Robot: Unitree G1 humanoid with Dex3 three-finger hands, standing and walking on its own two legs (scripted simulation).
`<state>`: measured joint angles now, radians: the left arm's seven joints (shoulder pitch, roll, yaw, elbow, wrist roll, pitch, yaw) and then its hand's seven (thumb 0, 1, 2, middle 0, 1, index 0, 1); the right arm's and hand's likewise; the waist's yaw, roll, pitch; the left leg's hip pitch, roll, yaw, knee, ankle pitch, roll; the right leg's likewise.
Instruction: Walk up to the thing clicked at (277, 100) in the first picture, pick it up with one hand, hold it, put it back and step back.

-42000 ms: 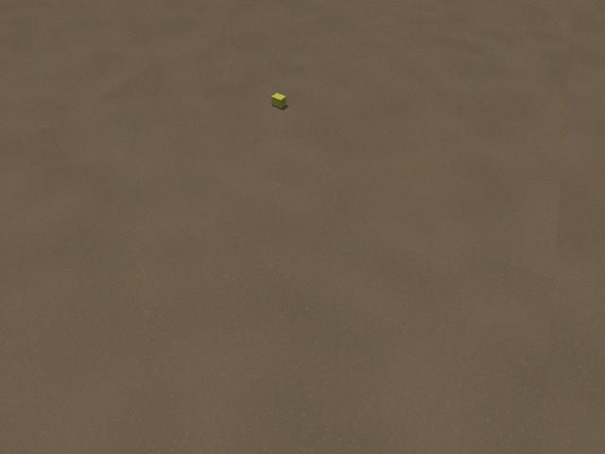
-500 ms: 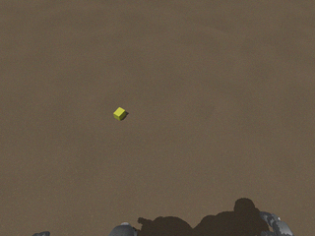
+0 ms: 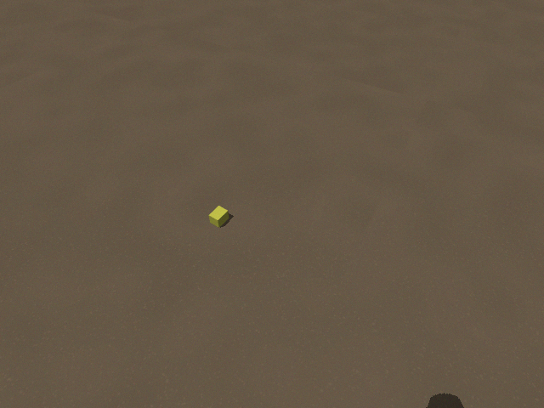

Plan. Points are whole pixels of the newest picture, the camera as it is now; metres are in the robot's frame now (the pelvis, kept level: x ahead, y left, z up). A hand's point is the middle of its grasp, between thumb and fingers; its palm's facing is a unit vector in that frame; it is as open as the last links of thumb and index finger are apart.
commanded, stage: step back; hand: left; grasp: from above
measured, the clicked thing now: (218, 216) +1.07 +0.27 -0.74
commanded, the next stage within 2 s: stand in 0.64 s
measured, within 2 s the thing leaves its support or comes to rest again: neither
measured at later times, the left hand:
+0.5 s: hand out of the picture +0.10 +0.28 -0.16, palm faces +0.05 -0.94 -0.34, open 7.4 cm
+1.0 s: hand out of the picture +0.12 +0.27 -0.14, palm faces +0.00 -0.94 -0.33, open 7.3 cm
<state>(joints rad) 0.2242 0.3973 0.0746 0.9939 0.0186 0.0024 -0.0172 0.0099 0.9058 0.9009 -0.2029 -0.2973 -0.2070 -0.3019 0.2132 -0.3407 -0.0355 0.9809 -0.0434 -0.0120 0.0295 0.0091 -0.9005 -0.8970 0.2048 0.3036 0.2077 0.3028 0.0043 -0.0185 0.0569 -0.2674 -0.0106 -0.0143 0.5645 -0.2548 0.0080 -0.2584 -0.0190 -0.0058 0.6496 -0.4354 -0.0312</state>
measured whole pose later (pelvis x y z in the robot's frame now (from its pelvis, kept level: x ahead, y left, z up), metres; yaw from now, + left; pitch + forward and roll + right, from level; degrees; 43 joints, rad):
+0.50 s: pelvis +0.04 +0.02 +0.00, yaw +2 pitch -2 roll -1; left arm 0.15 0.37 0.04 1.04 0.01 -0.02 0.00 0.01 0.91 0.90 -0.20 -0.30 -0.21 -0.30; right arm 0.08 -0.33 -0.02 1.04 -0.02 -0.01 0.01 0.01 -0.90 -0.90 0.20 0.30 0.20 0.30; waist 0.02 -0.01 0.08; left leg -0.29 0.03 0.02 0.58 -0.25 0.00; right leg -0.15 -0.01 -0.02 0.52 -0.34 0.01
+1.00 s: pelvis +0.04 +0.02 +0.02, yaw +2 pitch -3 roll +0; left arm 0.09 0.35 0.00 1.12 0.01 -0.02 0.00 0.01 0.91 0.90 -0.20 -0.30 -0.21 -0.30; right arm 0.05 -0.34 -0.01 1.13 -0.01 -0.01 0.02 0.01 -0.90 -0.90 0.20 0.30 0.20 0.30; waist -0.01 0.00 0.06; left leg -0.16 0.01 0.04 0.34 -0.13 0.00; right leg -0.05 -0.02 0.00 0.33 -0.23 0.02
